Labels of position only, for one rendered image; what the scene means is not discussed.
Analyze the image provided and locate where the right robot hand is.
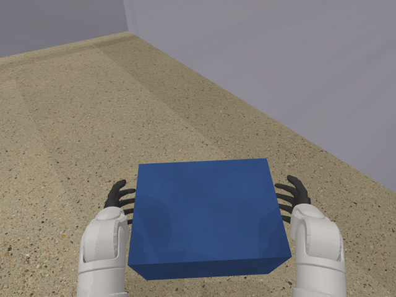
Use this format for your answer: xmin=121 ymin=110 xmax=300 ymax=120
xmin=275 ymin=175 xmax=311 ymax=224

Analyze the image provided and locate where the left robot forearm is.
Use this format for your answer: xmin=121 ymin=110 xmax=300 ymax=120
xmin=76 ymin=207 xmax=129 ymax=297

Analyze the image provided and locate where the carton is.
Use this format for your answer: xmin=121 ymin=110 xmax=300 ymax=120
xmin=127 ymin=158 xmax=292 ymax=280

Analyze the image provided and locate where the left robot hand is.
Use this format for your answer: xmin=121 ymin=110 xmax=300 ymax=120
xmin=104 ymin=179 xmax=136 ymax=225

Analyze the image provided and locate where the right robot forearm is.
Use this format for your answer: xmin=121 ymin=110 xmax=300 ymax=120
xmin=290 ymin=204 xmax=347 ymax=297

